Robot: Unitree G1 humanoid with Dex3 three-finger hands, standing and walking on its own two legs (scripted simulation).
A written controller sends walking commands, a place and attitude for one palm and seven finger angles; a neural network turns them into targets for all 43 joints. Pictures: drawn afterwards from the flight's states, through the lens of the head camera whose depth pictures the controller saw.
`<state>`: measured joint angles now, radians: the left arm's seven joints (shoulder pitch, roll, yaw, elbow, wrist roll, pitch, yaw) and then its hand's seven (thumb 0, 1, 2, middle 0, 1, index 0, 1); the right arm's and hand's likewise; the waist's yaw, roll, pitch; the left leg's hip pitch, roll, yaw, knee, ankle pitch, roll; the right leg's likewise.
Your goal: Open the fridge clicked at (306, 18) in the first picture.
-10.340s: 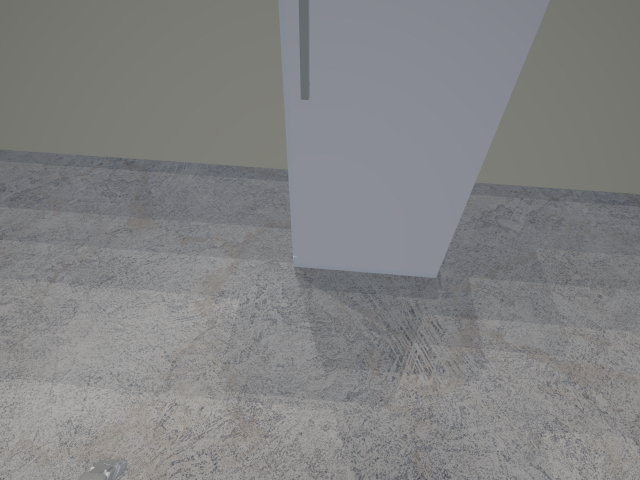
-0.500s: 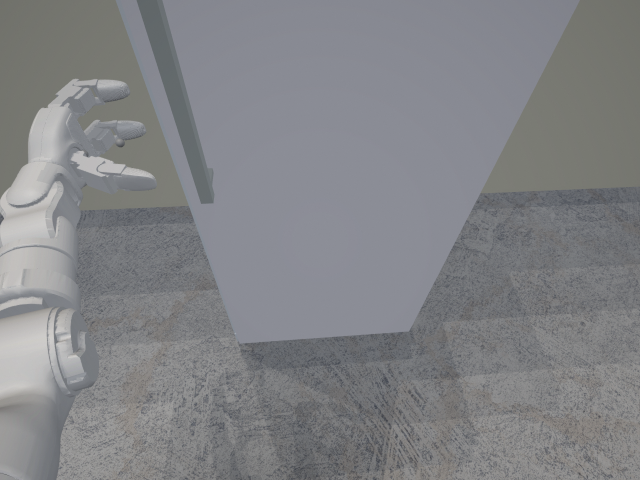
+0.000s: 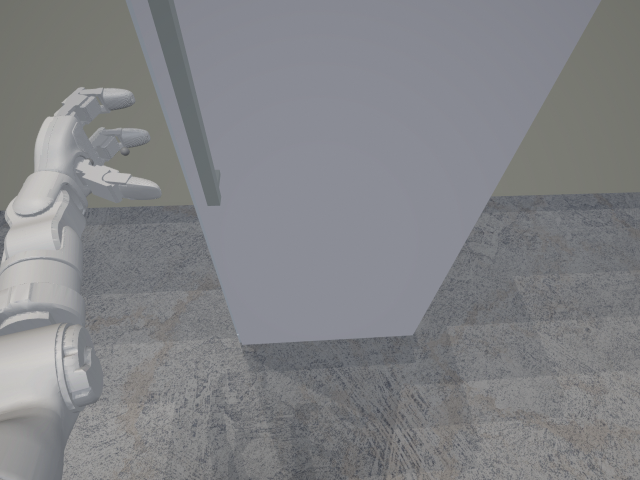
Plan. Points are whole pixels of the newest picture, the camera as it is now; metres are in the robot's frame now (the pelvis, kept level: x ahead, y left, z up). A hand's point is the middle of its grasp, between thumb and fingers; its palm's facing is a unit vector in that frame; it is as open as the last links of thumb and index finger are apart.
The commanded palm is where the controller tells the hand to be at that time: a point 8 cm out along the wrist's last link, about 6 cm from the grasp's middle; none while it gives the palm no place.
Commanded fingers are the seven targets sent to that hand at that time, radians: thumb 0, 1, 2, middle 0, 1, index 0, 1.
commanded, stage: move the hooked fingers beside the handle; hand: left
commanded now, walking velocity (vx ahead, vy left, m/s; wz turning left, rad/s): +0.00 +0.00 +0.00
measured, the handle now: (193, 105) +0.52 +0.15 +0.18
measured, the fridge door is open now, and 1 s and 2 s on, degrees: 0 0 0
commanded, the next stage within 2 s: feel for the door with the fingertips in 0.28 s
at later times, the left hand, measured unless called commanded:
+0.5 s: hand (146, 146) +0.47 +0.20 +0.16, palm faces +0.06 -1.00 +0.01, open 14.0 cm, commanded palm +0.44 +0.25 +0.17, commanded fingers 0.00 -0.50 0.30 -0.30 -1.20 -0.30 -1.20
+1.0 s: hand (165, 142) +0.47 +0.18 +0.17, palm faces +0.08 -1.00 +0.00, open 14.0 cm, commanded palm +0.45 +0.23 +0.17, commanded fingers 0.00 -0.50 0.30 -0.30 -1.20 -0.30 -1.20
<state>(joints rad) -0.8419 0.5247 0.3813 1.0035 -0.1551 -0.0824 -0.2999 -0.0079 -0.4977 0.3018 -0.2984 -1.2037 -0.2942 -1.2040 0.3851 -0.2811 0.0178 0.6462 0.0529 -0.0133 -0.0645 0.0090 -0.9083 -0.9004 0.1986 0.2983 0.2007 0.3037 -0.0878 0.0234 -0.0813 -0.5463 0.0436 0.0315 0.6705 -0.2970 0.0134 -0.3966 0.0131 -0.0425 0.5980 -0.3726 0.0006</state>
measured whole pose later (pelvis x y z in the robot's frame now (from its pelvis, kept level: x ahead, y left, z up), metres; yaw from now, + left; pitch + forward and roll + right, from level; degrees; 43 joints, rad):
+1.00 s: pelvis -0.01 -0.02 +0.00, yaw +0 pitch +9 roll -1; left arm -0.89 0.46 0.37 1.06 -0.12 -0.11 -0.20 -0.01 -0.50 0.30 -0.30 -1.20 -0.30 -1.20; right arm 0.36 -0.27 0.02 0.65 0.05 -0.01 -0.06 0.01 -0.91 -0.90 0.20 0.30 0.20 0.30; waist -0.10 0.03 -0.08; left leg -0.52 0.05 0.03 0.65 -0.28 -0.01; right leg -0.39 0.02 -0.04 0.61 -0.38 -0.02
